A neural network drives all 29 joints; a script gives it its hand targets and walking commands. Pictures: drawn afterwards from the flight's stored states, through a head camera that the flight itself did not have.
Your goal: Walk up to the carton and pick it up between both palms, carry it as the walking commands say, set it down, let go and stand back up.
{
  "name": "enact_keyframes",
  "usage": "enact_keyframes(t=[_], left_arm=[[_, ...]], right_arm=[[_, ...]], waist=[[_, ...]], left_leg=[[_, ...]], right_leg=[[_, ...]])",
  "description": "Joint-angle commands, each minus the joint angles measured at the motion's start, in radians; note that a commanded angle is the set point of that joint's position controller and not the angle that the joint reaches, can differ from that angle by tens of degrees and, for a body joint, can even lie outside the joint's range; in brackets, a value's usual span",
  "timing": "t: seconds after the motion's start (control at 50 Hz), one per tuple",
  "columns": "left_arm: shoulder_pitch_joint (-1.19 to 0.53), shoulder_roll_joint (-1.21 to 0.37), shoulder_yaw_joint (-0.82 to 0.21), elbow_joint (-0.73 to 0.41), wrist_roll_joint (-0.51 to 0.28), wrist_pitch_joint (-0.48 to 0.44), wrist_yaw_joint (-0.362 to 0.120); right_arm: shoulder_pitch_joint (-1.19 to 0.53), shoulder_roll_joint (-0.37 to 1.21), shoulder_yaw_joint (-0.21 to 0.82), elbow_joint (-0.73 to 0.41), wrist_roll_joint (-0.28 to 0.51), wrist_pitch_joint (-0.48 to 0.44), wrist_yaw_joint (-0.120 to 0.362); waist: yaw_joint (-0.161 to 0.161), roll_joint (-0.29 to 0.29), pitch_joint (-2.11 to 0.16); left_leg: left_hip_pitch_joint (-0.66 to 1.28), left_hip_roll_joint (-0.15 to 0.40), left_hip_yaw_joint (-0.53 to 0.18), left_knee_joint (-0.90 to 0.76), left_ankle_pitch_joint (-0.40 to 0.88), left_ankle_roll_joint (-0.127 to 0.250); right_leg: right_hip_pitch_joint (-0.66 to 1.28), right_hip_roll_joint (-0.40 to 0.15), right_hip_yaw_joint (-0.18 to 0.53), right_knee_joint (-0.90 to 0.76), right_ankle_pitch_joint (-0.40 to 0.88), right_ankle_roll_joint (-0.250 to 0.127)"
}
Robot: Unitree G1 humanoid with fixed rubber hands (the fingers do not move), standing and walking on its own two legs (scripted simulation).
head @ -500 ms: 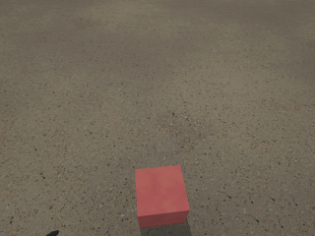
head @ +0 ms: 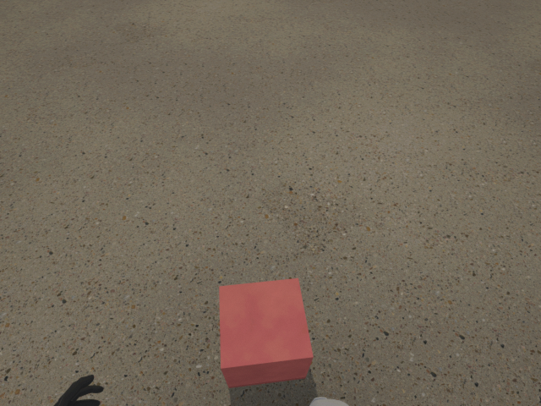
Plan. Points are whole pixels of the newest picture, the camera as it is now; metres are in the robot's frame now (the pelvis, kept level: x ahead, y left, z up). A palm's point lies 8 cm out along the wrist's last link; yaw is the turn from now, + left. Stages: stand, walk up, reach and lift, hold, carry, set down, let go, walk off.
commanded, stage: walk up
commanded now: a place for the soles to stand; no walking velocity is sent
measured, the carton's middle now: (263, 333) +0.44 +0.02 -0.63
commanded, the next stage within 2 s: reach and lift in 1.46 s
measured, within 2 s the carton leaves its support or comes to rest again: neither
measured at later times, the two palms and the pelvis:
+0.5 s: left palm out of the picture +0.09 +0.32 -0.09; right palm out of the picture +0.11 -0.30 -0.10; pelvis +0.01 +0.01 +0.01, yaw +5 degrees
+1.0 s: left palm out of the picture +0.06 +0.32 -0.09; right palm out of the picture +0.15 -0.28 -0.09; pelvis +0.01 +0.00 +0.02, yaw +9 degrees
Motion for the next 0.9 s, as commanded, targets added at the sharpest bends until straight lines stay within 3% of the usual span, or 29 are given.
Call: enact_keyframes(t=[0.0,0.06,0.1,0.12,0.16,0.18,0.2,0.22,0.24,0.26,0.28,0.3,0.32,0.34,0.36,0.4,0.42,0.44,0.46,0.52,0.56,0.6,0.66,0.7,0.74,0.8,0.82,0.84,0.88], left_arm=[[-0.09,0.251,0.057,-0.092,-0.002,-0.013,0.028],[-0.087,0.256,0.06,-0.093,-0.003,-0.007,0.029],[-0.11,0.238,0.051,-0.073,-0.011,-0.006,0.025],[-0.115,0.237,0.043,-0.074,-0.017,0.001,0.023],[-0.114,0.179,0.02,-0.067,-0.023,0.002,0.028],[-0.121,0.165,0.019,-0.041,-0.027,0.005,0.025],[-0.081,0.167,0.017,-0.036,-0.028,0.006,0.025],[-0.06,0.189,0.034,-0.007,-0.025,-0.005,0.026],[-0.05,0.16,0.021,-0.015,-0.032,-0.011,0.025],[-0.039,0.182,0.03,0.01,-0.03,-0.02,0.029],[-0.051,0.225,0.034,-0.014,-0.02,-0.03,0.028],[-0.111,0.226,0.018,-0.014,-0.018,-0.036,0.029],[-0.114,0.239,0.024,-0.011,-0.018,-0.031,0.026],[-0.166,0.233,0.022,-0.026,-0.018,-0.029,0.028],[-0.162,0.195,0.012,-0.009,-0.025,-0.024,0.026],[-0.127,0.196,0.011,0.008,-0.019,-0.021,0.024],[-0.114,0.199,0.012,0.031,-0.024,-0.022,0.022],[-0.109,0.194,0.009,0.032,-0.021,-0.025,0.022],[-0.106,0.181,0.01,0.041,-0.021,-0.027,0.021],[-0.096,0.187,0.0,0.056,-0.037,-0.034,0.025],[-0.104,0.2,0.005,0.056,-0.035,-0.033,0.026],[-0.125,0.192,0.002,0.048,-0.035,-0.026,0.027],[-0.126,0.199,0.008,0.057,-0.034,-0.027,0.026],[-0.136,0.194,0.002,0.045,-0.024,-0.028,0.027],[-0.11,0.182,0.006,0.069,-0.029,-0.024,0.026],[-0.119,0.167,0.004,0.07,-0.034,-0.024,0.028],[-0.11,0.196,0.011,0.059,-0.018,-0.028,0.026],[-0.129,0.188,0.009,0.074,-0.024,-0.03,0.027],[-0.132,0.184,0.007,0.058,-0.022,-0.025,0.023]], right_arm=[[0.079,-0.166,-0.035,-0.053,0.003,0.0,-0.005],[0.108,-0.197,-0.05,-0.01,-0.008,-0.009,0.001],[0.146,-0.162,-0.05,0.015,-0.01,-0.009,0.001],[0.152,-0.182,-0.05,0.017,-0.013,-0.013,0.006],[0.063,-0.238,-0.06,-0.016,-0.03,-0.029,0.003],[-0.014,-0.268,-0.056,-0.019,-0.021,-0.037,0.005],[-0.093,-0.264,-0.047,-0.048,-0.021,-0.043,0.007],[-0.13,-0.246,-0.047,-0.052,-0.024,-0.04,0.009],[-0.122,-0.221,-0.033,-0.061,-0.022,-0.043,0.007],[-0.105,-0.202,-0.033,-0.041,-0.011,-0.037,0.007],[-0.074,-0.197,-0.033,-0.049,-0.002,-0.032,0.006],[-0.03,-0.18,-0.022,-0.028,-0.003,-0.028,0.006],[0.016,-0.189,-0.034,0.003,-0.001,-0.022,0.006],[0.031,-0.183,-0.03,0.02,-0.007,-0.018,0.005],[0.02,-0.187,-0.033,0.029,-0.01,-0.02,0.008],[-0.057,-0.216,-0.037,0.0,-0.003,-0.026,0.015],[-0.094,-0.202,-0.023,-0.003,-0.002,-0.03,0.013],[-0.077,-0.205,-0.025,0.002,0.0,-0.035,0.013],[-0.067,-0.196,-0.025,-0.01,0.005,-0.037,0.011],[-0.128,-0.18,-0.023,-0.009,0.006,-0.033,0.007],[-0.108,-0.182,-0.021,-0.004,0.001,-0.025,0.015],[-0.11,-0.175,-0.02,0.01,-0.004,-0.021,0.011],[-0.149,-0.185,-0.02,0.014,-0.002,-0.024,0.016],[-0.139,-0.196,-0.019,0.022,0.003,-0.026,0.013],[-0.169,-0.195,-0.018,0.011,-0.001,-0.025,0.015],[-0.191,-0.192,-0.017,0.02,-0.009,-0.023,0.016],[-0.181,-0.183,-0.021,0.01,-0.004,-0.021,0.016],[-0.169,-0.184,-0.019,0.015,0.003,-0.022,0.017],[-0.159,-0.17,-0.02,0.012,-0.008,-0.02,0.017]], waist=[[0.014,-0.156,-0.093],[0.021,-0.141,-0.133],[-0.008,-0.165,-0.129],[-0.019,-0.132,-0.132],[0.006,0.002,-0.059],[0.027,0.043,-0.026],[0.06,0.13,-0.034],[0.086,0.105,-0.033],[0.07,0.115,-0.09],[0.071,0.011,-0.124],[0.05,-0.027,-0.152],[0.007,-0.028,-0.163],[-0.002,-0.035,-0.212],[-0.022,-0.047,-0.143],[-0.019,0.014,-0.138],[0.019,-0.007,-0.118],[0.05,-0.018,-0.102],[0.035,-0.008,-0.147],[0.032,-0.063,-0.179],[0.044,-0.006,-0.197],[0.026,-0.039,-0.233],[0.024,-0.013,-0.184],[0.041,0.013,-0.2],[0.029,-0.049,-0.222],[0.042,-0.036,-0.18],[0.064,0.104,-0.167],[0.058,-0.006,-0.195],[0.042,-0.038,-0.193],[0.043,0.001,-0.182]], left_leg=[[-0.108,0.0,-0.066,0.104,-0.056,0.027],[-0.077,-0.005,-0.03,-0.017,0.015,0.011],[0.007,-0.027,0.002,-0.111,0.13,0.027],[0.071,-0.03,0.027,-0.221,0.175,0.05],[-0.058,0.075,-0.251,-0.448,0.123,0.081],[-0.168,0.169,-0.381,-0.516,0.057,0.147],[-0.27,0.23,-0.38,-0.515,0.105,0.187],[-0.281,0.187,-0.293,-0.449,0.225,0.156],[-0.262,0.165,-0.235,-0.398,0.335,0.128],[-0.211,0.092,-0.149,-0.336,0.327,0.078],[-0.164,0.009,-0.098,-0.229,0.281,0.048],[-0.13,-0.019,-0.061,-0.244,0.231,0.029],[-0.05,-0.042,-0.07,-0.214,0.157,0.043],[-0.056,-0.013,-0.075,-0.288,0.176,0.05],[-0.047,0.018,-0.152,-0.37,0.165,0.064],[-0.126,0.072,-0.195,-0.38,0.252,0.085],[-0.151,0.079,-0.194,-0.392,0.317,0.079],[-0.141,0.08,-0.187,-0.377,0.386,0.075],[-0.126,0.064,-0.173,-0.363,0.42,0.062],[-0.051,0.022,-0.115,-0.316,0.464,0.044],[-0.037,0.014,-0.113,-0.319,0.404,0.039],[-0.061,0.027,-0.15,-0.362,0.378,0.044],[-0.082,0.051,-0.169,-0.389,0.422,0.05],[-0.072,0.037,-0.171,-0.38,0.442,0.045],[-0.1,0.051,-0.188,-0.413,0.433,0.052],[-0.13,0.052,-0.198,-0.436,0.424,0.053],[-0.091,0.037,-0.201,-0.418,0.392,0.059],[-0.095,0.035,-0.195,-0.407,0.41,0.052],[-0.101,0.034,-0.198,-0.43,0.391,0.056]], right_leg=[[0.027,-0.292,0.395,-0.406,-0.378,-0.182],[0.021,-0.303,0.371,-0.365,-0.318,-0.173],[-0.04,-0.286,0.297,-0.342,-0.3,-0.148],[-0.091,-0.256,0.23,-0.31,-0.315,-0.13],[-0.109,-0.144,0.132,-0.124,-0.216,-0.037],[-0.06,-0.055,0.069,-0.014,-0.255,0.003],[0.072,-0.035,0.024,0.067,-0.217,0.004],[0.13,-0.03,0.024,0.038,-0.187,-0.004],[0.18,-0.054,0.04,-0.038,-0.115,-0.022],[0.187,-0.099,0.098,-0.158,-0.044,-0.048],[0.148,-0.176,0.206,-0.236,-0.006,-0.075],[0.109,-0.239,0.274,-0.259,0.0,-0.117],[0.056,-0.261,0.286,-0.278,-0.089,-0.136],[0.007,-0.23,0.218,-0.259,-0.129,-0.104],[-0.027,-0.179,0.198,-0.224,-0.139,-0.077],[0.056,-0.092,0.079,-0.188,-0.15,-0.017],[0.077,-0.093,0.089,-0.183,-0.083,-0.028],[0.143,-0.108,0.084,-0.176,-0.028,-0.031],[0.191,-0.123,0.08,-0.171,0.074,-0.035],[0.136,-0.165,0.114,-0.189,0.207,-0.061],[0.158,-0.177,0.122,-0.219,0.14,-0.055],[0.136,-0.174,0.113,-0.22,0.054,-0.058],[0.177,-0.151,0.074,-0.199,0.097,-0.034],[0.197,-0.15,0.066,-0.206,0.118,-0.032],[0.178,-0.142,0.046,-0.196,0.114,-0.039],[0.191,-0.148,0.051,-0.211,0.03,-0.027],[0.198,-0.154,0.052,-0.223,-0.016,-0.031],[0.19,-0.155,0.052,-0.224,0.012,-0.036],[0.185,-0.157,0.04,-0.239,-0.048,-0.023]])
